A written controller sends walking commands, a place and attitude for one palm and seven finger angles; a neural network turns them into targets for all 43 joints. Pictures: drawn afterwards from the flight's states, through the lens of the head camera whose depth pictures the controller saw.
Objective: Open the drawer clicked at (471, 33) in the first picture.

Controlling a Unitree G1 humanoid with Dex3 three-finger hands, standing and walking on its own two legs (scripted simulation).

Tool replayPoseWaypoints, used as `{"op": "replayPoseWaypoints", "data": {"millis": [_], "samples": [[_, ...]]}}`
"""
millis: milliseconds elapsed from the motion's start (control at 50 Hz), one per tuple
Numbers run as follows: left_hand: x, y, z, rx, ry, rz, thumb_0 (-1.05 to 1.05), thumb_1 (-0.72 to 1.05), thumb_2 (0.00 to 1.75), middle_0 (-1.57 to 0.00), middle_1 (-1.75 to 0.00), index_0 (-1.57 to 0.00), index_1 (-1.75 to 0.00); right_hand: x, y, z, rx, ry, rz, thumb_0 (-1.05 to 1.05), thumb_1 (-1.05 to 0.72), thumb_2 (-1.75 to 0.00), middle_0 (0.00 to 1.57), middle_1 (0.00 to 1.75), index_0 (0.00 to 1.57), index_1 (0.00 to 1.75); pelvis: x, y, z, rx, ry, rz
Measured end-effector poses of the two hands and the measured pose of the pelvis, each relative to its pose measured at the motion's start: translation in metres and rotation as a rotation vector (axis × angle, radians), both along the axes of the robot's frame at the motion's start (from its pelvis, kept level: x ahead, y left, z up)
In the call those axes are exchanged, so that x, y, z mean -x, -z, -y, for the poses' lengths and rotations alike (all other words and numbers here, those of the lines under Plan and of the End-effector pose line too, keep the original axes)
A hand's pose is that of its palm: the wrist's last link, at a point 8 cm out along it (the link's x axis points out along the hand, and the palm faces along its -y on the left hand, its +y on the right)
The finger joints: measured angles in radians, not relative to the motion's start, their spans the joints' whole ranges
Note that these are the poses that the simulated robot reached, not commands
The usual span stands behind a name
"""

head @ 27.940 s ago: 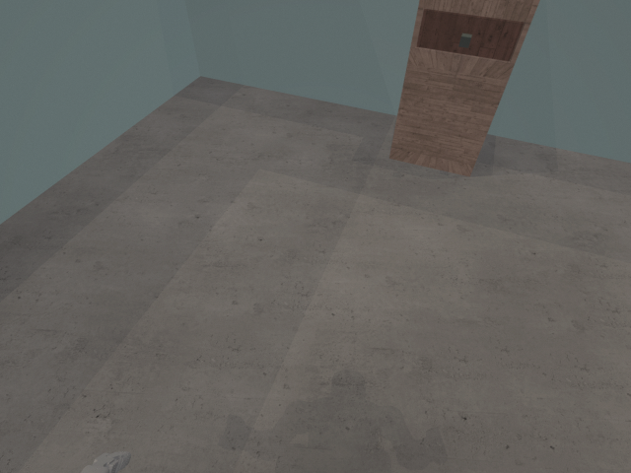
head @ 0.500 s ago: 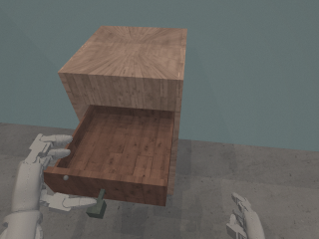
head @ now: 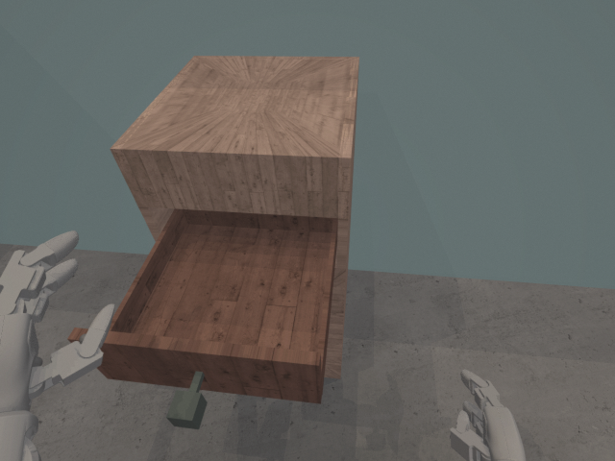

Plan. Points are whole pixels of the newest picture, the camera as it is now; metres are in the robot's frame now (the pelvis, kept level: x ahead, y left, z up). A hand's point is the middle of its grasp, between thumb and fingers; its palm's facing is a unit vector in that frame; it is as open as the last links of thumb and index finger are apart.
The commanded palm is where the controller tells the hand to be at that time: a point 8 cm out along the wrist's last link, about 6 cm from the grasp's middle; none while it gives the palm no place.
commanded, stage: draw the hand back to the body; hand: left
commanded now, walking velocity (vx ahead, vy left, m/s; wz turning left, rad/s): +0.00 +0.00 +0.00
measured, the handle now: (192, 396) +0.23 +0.22 -0.10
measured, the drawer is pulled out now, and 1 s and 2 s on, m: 0.30 0.30 0.30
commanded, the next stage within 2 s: step back with the hand held close in 0.26 s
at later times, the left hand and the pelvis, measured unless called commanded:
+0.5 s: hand (76, 338) +0.18 +0.25 +0.16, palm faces +0.40 -0.80 -0.45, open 7.4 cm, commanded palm +0.11 +0.29 +0.17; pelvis -0.01 +0.00 +0.00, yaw +1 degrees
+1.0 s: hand (25, 420) +0.11 +0.25 +0.15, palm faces +0.38 -0.81 -0.44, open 7.4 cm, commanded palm +0.05 +0.30 +0.17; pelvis -0.08 +0.01 -0.01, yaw +1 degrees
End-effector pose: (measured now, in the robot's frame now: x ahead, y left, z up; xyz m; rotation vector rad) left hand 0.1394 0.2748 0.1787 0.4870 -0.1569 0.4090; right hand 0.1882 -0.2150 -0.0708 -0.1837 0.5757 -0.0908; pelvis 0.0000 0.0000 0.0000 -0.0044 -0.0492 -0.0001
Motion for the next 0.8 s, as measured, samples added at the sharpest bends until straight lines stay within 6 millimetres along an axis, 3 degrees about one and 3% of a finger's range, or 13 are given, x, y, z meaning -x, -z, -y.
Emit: {"op": "replayPoseWaypoints", "data": {"millis": [160, 280, 480, 600, 800], "samples": [[0.002, 0.005, 0.0, 0.029, -0.004, -0.008, 0.01, 0.75, 0.83, -0.21, -0.4, -0.22, -0.4, -0.002, -0.002, -0.006, -0.015, -0.016, 0.011, 0.02, -0.91, -0.9, 0.2, 0.3, 0.21, 0.3, 0.003, 0.0, -0.001, -0.001, -0.001, 0.002], [0.005, 0.007, 0.0, 0.033, 0.0, -0.02, 0.01, 0.85, 0.87, -0.21, -0.33, -0.22, -0.33, 0.002, -0.001, -0.007, -0.01, -0.019, 0.001, 0.02, -0.91, -0.9, 0.2, 0.3, 0.21, 0.3, 0.005, 0.0, -0.001, 0.0, -0.001, 0.003], [0.001, -0.003, -0.007, -0.027, 0.021, 0.011, 0.01, 0.89, 0.89, -0.21, -0.31, -0.21, -0.31, 0.014, 0.004, -0.003, 0.007, -0.009, -0.063, 0.02, -0.91, -0.9, 0.2, 0.3, 0.21, 0.3, 0.012, 0.001, -0.004, 0.011, -0.017, -0.034], [-0.002, 0.005, -0.008, -0.05, 0.095, -0.055, 0.01, 0.89, 0.89, -0.2, -0.3, -0.21, -0.3, 0.028, 0.007, 0.005, 0.041, 0.04, -0.133, 0.02, -0.91, -0.9, 0.2, 0.3, 0.21, 0.3, 0.022, 0.002, -0.012, 0.007, -0.009, -0.076], [0.026, 0.004, -0.02, -0.091, 0.134, -0.065, 0.01, 0.89, 0.89, -0.21, -0.3, -0.22, -0.3, 0.05, 0.001, 0.001, 0.065, 0.081, -0.142, 0.02, -0.91, -0.9, 0.2, 0.29, 0.21, 0.3, 0.044, 0.006, -0.02, 0.003, -0.011, -0.084]]}}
